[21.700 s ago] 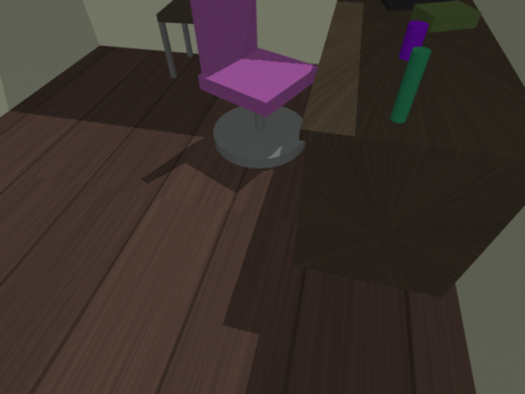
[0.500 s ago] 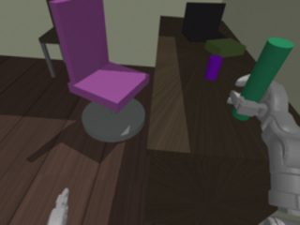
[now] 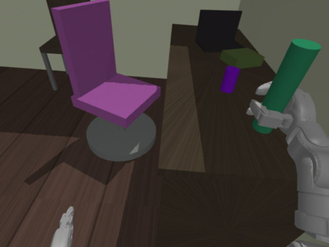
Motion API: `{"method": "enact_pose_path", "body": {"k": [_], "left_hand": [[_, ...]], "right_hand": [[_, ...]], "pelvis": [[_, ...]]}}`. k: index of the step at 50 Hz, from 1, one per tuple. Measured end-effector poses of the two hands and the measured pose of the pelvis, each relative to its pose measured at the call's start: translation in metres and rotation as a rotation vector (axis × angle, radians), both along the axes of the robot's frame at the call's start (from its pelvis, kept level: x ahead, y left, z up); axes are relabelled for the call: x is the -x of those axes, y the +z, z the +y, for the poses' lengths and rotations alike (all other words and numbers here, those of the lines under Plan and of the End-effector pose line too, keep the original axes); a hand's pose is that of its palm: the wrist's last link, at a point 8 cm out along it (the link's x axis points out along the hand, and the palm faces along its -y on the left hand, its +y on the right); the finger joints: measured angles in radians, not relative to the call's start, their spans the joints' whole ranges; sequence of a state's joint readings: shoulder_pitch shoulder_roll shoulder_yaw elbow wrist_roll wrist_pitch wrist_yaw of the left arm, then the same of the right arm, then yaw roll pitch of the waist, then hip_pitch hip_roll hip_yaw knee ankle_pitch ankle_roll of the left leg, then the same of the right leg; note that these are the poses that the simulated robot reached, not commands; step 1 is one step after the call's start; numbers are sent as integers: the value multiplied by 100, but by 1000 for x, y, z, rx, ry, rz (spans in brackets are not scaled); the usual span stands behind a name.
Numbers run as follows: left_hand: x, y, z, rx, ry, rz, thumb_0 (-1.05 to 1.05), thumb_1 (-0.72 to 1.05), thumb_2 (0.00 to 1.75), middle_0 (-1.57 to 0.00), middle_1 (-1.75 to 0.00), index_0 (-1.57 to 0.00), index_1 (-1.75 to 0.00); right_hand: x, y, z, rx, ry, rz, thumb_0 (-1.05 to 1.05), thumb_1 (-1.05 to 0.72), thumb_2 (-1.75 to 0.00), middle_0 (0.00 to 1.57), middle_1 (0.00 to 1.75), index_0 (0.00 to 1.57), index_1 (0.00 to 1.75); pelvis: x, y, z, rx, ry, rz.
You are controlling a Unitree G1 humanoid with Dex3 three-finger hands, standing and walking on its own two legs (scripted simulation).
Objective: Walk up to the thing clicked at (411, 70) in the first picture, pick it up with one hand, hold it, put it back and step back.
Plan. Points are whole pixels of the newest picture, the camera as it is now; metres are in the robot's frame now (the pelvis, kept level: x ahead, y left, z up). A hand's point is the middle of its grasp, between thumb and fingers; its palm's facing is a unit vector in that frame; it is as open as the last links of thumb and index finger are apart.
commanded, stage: hold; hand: right
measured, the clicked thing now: (280, 92) +0.34 -0.19 +0.28
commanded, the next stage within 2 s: none
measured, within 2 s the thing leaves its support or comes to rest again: neither
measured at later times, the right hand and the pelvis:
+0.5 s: hand (271, 104) +0.33 -0.18 +0.26, palm faces +0.14 +0.99 -0.01, open 5.6 cm; pelvis -0.01 +0.00 +0.00, yaw +0 degrees
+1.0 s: hand (268, 110) +0.33 -0.18 +0.25, palm faces +0.16 +0.99 +0.00, open 5.6 cm; pelvis +0.00 +0.00 +0.00, yaw +0 degrees
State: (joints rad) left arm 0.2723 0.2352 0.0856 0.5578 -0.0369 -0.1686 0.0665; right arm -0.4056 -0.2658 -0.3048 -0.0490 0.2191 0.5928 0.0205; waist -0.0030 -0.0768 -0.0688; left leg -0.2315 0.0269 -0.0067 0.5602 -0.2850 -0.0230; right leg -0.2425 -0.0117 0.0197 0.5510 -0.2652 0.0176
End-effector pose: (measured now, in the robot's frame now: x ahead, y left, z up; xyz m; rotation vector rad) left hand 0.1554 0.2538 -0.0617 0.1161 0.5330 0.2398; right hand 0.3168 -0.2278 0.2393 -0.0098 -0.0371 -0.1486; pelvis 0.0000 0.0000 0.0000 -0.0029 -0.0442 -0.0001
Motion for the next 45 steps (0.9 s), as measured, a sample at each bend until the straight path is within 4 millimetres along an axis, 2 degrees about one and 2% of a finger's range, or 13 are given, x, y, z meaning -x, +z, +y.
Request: {"method": "enact_pose_path", "body": {"k": [10,20,28,34,45], "left_hand": [[2,0,5,-14,11,11,-1,-54,6,-6,-6,-6,-6],[-4,4,-3,9,-4,-27,-1,-55,6,-6,-6,-6,-6],[5,0,-1,15,2,-14,-1,-55,6,-6,-6,-6,-6],[10,0,2,4,6,-5,-1,-55,6,-6,-6,-6,-6],[2,6,3,4,8,-49,-1,-55,6,-6,-6,-6,-6]], "right_hand": [[6,12,-1,7,-6,-32,-2,-9,-118,98,115,100,118],[11,19,2,1,16,-17,-2,-9,-118,98,115,100,118],[15,20,-2,0,-3,-7,-2,-9,-118,98,115,100,118],[15,16,-4,-2,-11,1,-2,-9,-118,98,115,100,118],[16,3,2,-5,0,17,-2,-9,-118,98,115,100,117]], "pelvis": [[2,0,-2,-2,1,-5],[5,1,-2,-2,-3,-13],[8,1,-3,-2,-2,-15],[10,1,-2,-2,-1,-17],[8,1,0,-1,1,-13]]}}
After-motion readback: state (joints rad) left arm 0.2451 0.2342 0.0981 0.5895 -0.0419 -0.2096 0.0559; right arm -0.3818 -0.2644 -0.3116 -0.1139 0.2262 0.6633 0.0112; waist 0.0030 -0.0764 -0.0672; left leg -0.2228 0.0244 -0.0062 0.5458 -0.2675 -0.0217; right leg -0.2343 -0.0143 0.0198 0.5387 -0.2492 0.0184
